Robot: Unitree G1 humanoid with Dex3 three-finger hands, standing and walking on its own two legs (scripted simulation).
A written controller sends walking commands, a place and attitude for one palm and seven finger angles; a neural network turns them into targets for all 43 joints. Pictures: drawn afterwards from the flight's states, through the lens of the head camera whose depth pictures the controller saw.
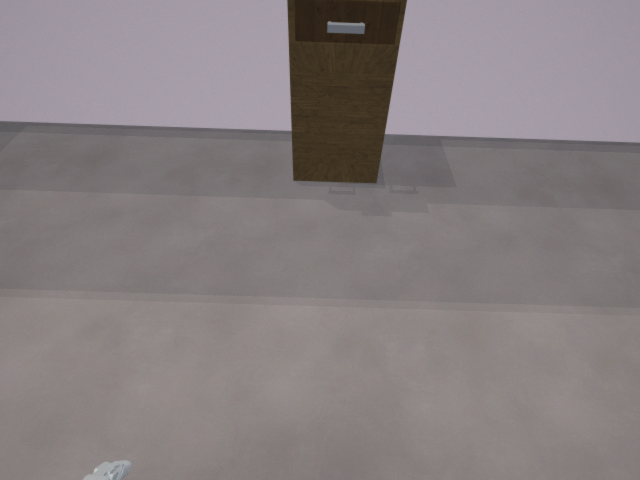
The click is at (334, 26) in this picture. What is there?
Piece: drawer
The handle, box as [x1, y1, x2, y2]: [327, 21, 364, 33]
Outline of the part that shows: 327,22 327,32 363,33 364,23 362,22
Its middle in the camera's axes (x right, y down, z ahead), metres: +0.09 -0.78 +1.41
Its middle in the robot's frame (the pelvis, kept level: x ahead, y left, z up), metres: +1.58 -0.01 -0.02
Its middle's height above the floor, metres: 0.75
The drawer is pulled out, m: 0.00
